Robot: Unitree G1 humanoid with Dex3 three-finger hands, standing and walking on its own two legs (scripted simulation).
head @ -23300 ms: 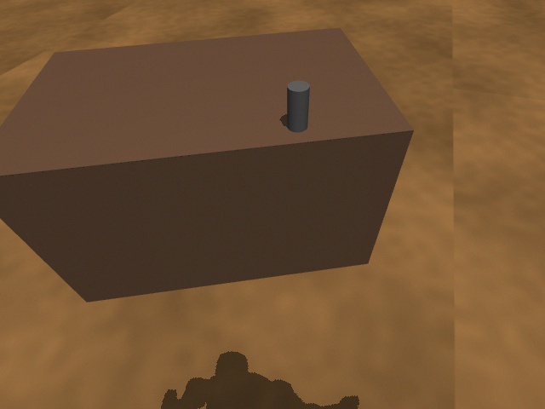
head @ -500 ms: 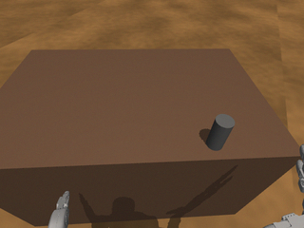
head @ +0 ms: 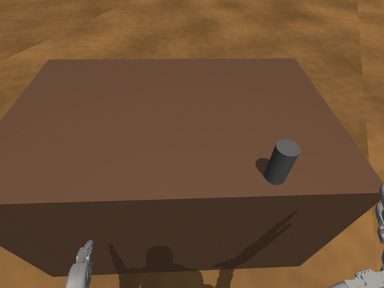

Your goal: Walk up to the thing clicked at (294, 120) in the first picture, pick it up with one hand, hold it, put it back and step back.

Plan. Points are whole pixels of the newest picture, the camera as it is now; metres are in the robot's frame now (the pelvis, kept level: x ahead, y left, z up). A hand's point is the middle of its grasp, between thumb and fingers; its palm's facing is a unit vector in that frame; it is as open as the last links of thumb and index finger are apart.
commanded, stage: home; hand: right
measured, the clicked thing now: (280, 163) +0.43 -0.21 -0.01
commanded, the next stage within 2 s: none
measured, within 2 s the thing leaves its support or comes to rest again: neither
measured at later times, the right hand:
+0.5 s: hand (282, 277) +0.18 -0.18 -0.11, palm faces +0.03 +0.98 -0.20, open 17.6 cm
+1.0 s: hand out of the picture +0.16 -0.24 -0.13, palm faces -0.06 +0.94 -0.34, open 17.6 cm
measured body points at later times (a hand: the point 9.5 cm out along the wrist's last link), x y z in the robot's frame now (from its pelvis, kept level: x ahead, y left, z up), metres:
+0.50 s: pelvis +0.01 -0.01 +0.00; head +0.03 -0.01 +0.45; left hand +0.17 +0.23 -0.09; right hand +0.17 -0.23 -0.09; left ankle +0.03 +0.12 -0.74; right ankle -0.01 -0.15 -0.74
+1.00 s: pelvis +0.03 -0.01 +0.00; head +0.03 -0.01 +0.45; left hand +0.13 +0.27 -0.12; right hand +0.16 -0.29 -0.11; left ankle +0.03 +0.12 -0.74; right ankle -0.01 -0.15 -0.74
